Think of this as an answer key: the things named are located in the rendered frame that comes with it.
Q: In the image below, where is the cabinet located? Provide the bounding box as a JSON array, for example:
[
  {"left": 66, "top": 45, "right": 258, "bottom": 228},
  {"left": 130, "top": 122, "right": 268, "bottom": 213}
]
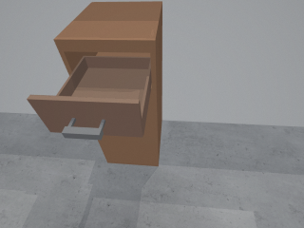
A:
[{"left": 53, "top": 1, "right": 162, "bottom": 166}]

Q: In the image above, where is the drawer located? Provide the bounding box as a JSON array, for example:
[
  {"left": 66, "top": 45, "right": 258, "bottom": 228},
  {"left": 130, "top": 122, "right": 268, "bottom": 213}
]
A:
[{"left": 27, "top": 56, "right": 152, "bottom": 138}]

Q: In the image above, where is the handle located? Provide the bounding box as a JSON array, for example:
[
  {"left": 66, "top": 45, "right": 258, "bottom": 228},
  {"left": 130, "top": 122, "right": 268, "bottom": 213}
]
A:
[{"left": 62, "top": 118, "right": 105, "bottom": 141}]

